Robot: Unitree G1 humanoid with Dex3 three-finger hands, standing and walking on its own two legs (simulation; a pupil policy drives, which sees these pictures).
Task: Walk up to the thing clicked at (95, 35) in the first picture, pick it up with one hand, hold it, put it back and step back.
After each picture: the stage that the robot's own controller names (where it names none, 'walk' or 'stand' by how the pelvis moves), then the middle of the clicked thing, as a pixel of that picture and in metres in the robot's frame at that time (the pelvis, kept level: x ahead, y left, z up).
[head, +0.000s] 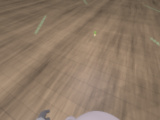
stand; (94, 33) +2.33 -0.18 -0.72
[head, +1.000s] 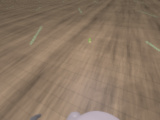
walk; (89, 40) +2.20 +0.12 -0.71
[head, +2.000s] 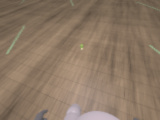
walk; (81, 47) +1.57 +0.24 -0.72
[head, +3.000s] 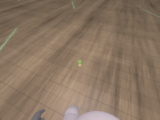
walk; (79, 63) +1.06 +0.19 -0.71
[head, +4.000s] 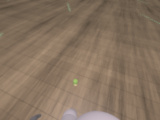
walk; (75, 82) +0.64 +0.16 -0.69
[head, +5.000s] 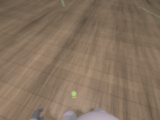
walk; (74, 94) +0.41 +0.13 -0.70
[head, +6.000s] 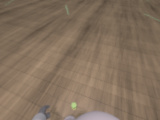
stand; (74, 106) +0.31 +0.15 -0.71
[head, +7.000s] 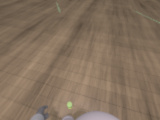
stand; (69, 105) +0.30 +0.19 -0.71
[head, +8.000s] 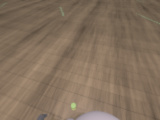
stand; (73, 106) +0.32 +0.16 -0.73
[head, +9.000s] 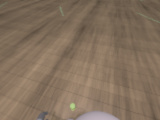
stand; (72, 107) +0.31 +0.17 -0.73
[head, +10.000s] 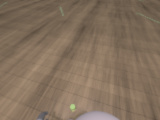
stand; (72, 107) +0.30 +0.17 -0.73
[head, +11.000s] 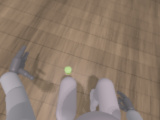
go down; (68, 70) +0.40 +0.15 -0.38
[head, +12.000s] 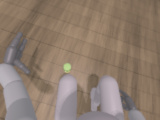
go down; (67, 68) +0.41 +0.15 -0.32
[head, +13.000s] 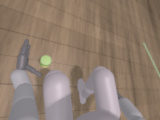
close in; (45, 61) +0.41 +0.19 -0.23
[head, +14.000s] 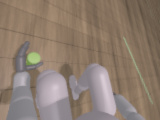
close; (32, 60) +0.41 +0.20 -0.23
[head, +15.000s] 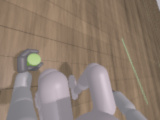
lift; (32, 61) +0.40 +0.20 -0.23
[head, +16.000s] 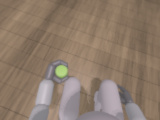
lift; (62, 73) +0.32 +0.19 -0.05
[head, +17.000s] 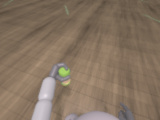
hold; (65, 76) +0.32 +0.17 +0.05
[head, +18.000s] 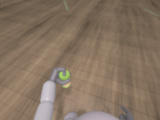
hold; (65, 79) +0.31 +0.17 +0.01
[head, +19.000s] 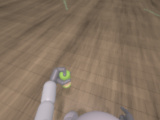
hold; (65, 79) +0.31 +0.17 +0.01
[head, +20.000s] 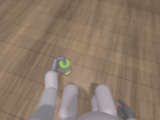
crouch; (65, 66) +0.39 +0.16 -0.07
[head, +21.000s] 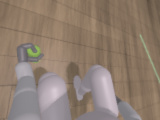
lower; (34, 54) +0.44 +0.21 -0.22
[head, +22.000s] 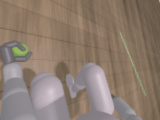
lower; (20, 53) +0.45 +0.23 -0.24
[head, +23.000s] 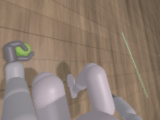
lower; (23, 52) +0.45 +0.23 -0.24
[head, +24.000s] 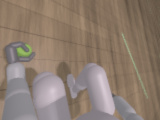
lower; (24, 53) +0.44 +0.22 -0.24
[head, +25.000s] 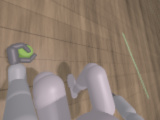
loosen; (25, 54) +0.44 +0.22 -0.24
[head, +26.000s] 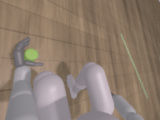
open; (29, 57) +0.43 +0.19 -0.24
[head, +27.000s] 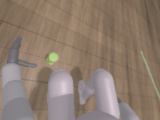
stand; (52, 59) +0.42 +0.17 -0.25
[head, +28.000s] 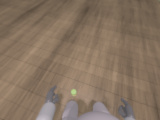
stand; (73, 92) +0.36 +0.12 -0.61
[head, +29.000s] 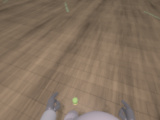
stand; (75, 101) +0.36 +0.13 -0.66
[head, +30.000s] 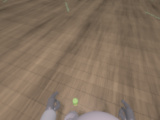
stand; (75, 102) +0.35 +0.12 -0.66
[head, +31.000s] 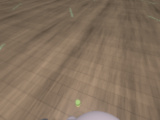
stand; (77, 103) +0.37 +0.12 -0.72
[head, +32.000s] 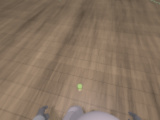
walk; (79, 87) +0.47 +0.10 -0.70
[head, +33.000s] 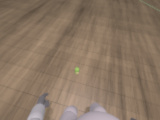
walk; (77, 70) +0.73 +0.12 -0.69
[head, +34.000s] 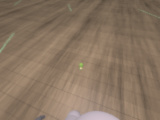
stand; (81, 66) +1.01 +0.18 -0.70
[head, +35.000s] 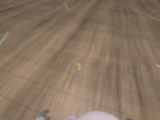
stand; (79, 66) +1.00 +0.16 -0.72
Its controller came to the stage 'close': yes
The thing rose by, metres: 0.73
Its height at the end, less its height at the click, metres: +0.00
